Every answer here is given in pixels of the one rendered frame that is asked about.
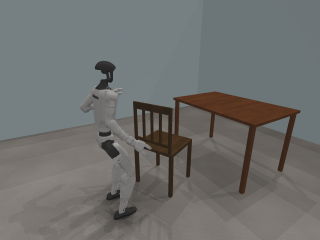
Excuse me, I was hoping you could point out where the humanoid robot torso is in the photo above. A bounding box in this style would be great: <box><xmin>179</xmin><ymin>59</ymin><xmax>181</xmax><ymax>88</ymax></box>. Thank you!
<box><xmin>92</xmin><ymin>86</ymin><xmax>117</xmax><ymax>150</ymax></box>

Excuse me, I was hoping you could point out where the right robot forearm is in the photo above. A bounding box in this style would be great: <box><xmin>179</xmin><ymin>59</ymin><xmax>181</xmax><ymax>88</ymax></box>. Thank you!
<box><xmin>108</xmin><ymin>120</ymin><xmax>136</xmax><ymax>146</ymax></box>

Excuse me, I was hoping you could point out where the robot right hand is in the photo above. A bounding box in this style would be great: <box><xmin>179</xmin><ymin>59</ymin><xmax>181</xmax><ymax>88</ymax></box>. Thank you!
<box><xmin>133</xmin><ymin>140</ymin><xmax>152</xmax><ymax>156</ymax></box>

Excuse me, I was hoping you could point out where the robot left hand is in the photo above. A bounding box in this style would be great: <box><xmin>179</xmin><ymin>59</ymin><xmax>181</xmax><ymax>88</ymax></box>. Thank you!
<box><xmin>113</xmin><ymin>88</ymin><xmax>123</xmax><ymax>96</ymax></box>

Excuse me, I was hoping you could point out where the robot left upper arm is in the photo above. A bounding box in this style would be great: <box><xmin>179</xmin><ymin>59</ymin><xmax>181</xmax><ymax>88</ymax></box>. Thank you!
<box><xmin>80</xmin><ymin>86</ymin><xmax>97</xmax><ymax>113</ymax></box>

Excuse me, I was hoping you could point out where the robot right upper arm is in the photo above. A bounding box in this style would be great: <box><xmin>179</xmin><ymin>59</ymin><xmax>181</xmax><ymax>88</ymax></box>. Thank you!
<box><xmin>104</xmin><ymin>90</ymin><xmax>118</xmax><ymax>129</ymax></box>

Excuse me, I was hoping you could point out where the robot right thigh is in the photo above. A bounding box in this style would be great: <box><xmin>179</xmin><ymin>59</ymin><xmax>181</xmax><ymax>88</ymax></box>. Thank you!
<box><xmin>104</xmin><ymin>141</ymin><xmax>134</xmax><ymax>184</ymax></box>

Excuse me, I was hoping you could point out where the table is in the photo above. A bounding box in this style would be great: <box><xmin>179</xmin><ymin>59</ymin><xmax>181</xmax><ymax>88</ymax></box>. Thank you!
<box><xmin>173</xmin><ymin>91</ymin><xmax>301</xmax><ymax>194</ymax></box>

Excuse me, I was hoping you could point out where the chair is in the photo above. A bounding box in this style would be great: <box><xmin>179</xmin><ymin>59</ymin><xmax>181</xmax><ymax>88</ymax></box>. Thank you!
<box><xmin>133</xmin><ymin>101</ymin><xmax>192</xmax><ymax>198</ymax></box>

